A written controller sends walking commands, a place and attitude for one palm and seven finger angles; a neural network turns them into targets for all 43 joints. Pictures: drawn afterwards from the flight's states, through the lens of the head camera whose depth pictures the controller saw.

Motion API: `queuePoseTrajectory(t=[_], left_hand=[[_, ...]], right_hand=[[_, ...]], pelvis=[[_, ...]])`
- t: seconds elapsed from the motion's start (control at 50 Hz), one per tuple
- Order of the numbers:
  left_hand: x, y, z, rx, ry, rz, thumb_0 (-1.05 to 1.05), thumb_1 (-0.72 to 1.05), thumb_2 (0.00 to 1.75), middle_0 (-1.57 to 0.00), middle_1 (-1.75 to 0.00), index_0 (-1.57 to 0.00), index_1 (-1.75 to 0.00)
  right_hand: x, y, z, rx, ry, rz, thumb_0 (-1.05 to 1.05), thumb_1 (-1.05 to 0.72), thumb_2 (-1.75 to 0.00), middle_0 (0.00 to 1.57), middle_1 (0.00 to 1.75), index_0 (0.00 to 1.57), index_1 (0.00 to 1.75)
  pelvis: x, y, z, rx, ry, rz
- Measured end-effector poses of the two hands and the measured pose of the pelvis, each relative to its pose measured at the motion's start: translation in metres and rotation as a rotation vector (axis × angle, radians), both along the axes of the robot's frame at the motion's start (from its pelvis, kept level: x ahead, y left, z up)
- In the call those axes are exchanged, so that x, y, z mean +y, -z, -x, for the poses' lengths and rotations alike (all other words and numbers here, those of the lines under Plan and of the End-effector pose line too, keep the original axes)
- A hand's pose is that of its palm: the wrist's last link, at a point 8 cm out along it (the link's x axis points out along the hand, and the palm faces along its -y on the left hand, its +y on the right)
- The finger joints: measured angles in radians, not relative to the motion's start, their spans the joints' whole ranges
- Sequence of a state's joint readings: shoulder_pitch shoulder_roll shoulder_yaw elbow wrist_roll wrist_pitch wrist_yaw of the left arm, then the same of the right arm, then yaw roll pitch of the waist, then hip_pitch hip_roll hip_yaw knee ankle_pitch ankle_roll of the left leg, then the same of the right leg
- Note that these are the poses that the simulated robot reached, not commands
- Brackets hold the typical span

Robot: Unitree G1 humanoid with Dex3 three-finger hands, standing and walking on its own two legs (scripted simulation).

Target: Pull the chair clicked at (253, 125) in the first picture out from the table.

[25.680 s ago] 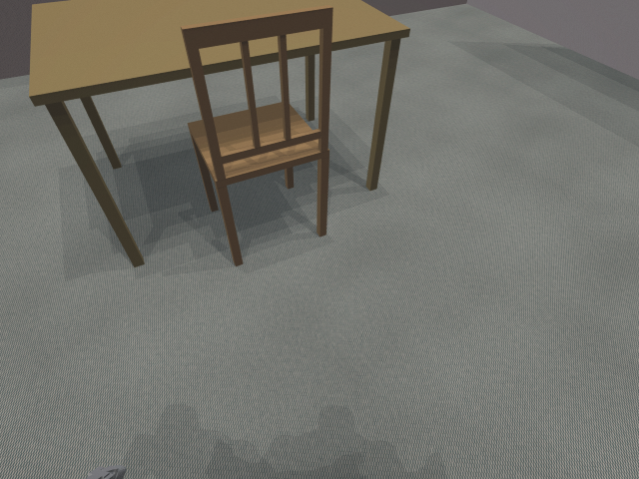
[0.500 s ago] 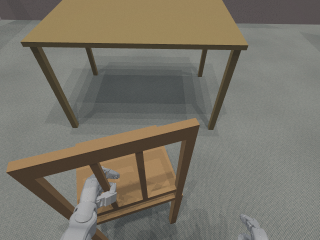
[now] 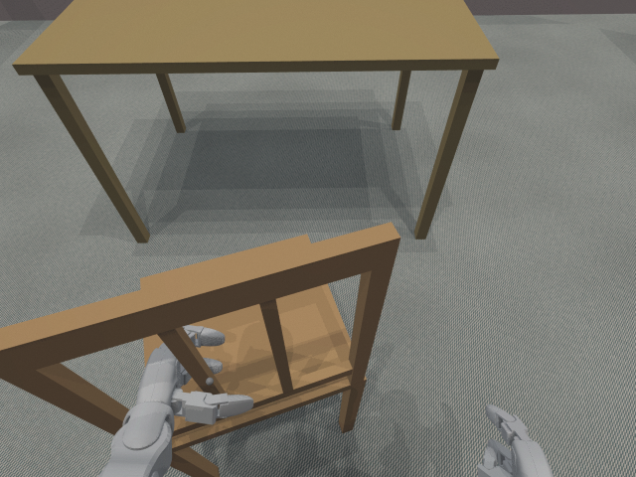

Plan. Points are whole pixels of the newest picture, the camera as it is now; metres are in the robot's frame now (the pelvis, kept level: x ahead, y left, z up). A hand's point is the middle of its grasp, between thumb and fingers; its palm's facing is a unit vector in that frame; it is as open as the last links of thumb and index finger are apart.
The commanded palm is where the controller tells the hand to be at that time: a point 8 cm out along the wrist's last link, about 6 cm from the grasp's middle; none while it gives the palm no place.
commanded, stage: open the thumb and straighten the fingers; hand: left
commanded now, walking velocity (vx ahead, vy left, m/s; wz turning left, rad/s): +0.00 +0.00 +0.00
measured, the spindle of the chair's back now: (202, 374) +0.26 +0.17 -0.05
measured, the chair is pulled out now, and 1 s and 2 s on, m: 0.60 0.60 0.60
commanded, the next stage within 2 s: draw the fingers out of the gap in 0.38 s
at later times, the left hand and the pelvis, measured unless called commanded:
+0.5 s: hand (206, 397) +0.23 +0.15 -0.04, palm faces +0.04 -0.98 -0.17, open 17.3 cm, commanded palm +0.20 +0.21 -0.02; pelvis +0.01 +0.00 -0.02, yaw +1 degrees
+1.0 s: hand (193, 467) +0.15 +0.15 -0.04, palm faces +0.07 -0.98 -0.17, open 17.5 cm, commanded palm +0.12 +0.20 -0.02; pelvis -0.01 +0.00 -0.03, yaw +2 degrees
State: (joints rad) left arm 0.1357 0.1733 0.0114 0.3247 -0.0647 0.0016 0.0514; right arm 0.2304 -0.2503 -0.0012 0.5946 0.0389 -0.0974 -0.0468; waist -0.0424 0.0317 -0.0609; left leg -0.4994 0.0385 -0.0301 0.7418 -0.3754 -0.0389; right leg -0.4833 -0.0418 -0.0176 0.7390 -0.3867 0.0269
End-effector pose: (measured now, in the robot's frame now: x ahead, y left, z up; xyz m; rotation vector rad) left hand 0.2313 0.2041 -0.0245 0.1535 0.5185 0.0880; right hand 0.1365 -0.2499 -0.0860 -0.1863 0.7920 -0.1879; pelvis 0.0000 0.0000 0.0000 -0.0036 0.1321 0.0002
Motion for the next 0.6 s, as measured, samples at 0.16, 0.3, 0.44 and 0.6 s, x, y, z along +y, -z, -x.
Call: queuePoseTrajectory(t=[0.16,0.3,0.44,0.6], left_hand=[[-0.002,0.001,0.002,0.017,-0.008,0.007,0.00,-0.46,0.24,-0.28,-0.86,-0.30,-0.88],[0.004,0.002,0.006,0.022,-0.017,0.001,-0.01,-0.52,0.21,-0.13,-0.40,-0.14,-0.40],[0.002,-0.001,0.015,0.017,-0.006,0.001,-0.01,-0.53,0.21,-0.04,-0.11,-0.04,-0.12],[0.003,0.002,0.032,0.032,-0.020,0.001,-0.01,-0.53,0.20,-0.01,-0.02,-0.01,-0.02]], right_hand=[[0.011,0.005,-0.023,-0.050,-0.036,-0.011,0.01,-0.91,-0.90,0.20,0.30,0.20,0.30],[0.012,0.004,-0.035,-0.072,-0.055,-0.002,0.01,-0.91,-0.90,0.21,0.30,0.20,0.30],[0.007,0.003,-0.035,-0.086,-0.049,0.013,0.01,-0.91,-0.90,0.21,0.30,0.20,0.30],[0.005,0.003,-0.027,-0.082,-0.033,0.018,0.01,-0.91,-0.90,0.20,0.30,0.20,0.30]], pelvis=[[0.000,0.008,-0.010,0.028,-0.009,0.000],[-0.001,0.013,-0.014,0.041,-0.017,0.004],[-0.002,0.015,-0.015,0.044,-0.023,0.007],[-0.003,0.017,-0.010,0.042,-0.021,0.006]])
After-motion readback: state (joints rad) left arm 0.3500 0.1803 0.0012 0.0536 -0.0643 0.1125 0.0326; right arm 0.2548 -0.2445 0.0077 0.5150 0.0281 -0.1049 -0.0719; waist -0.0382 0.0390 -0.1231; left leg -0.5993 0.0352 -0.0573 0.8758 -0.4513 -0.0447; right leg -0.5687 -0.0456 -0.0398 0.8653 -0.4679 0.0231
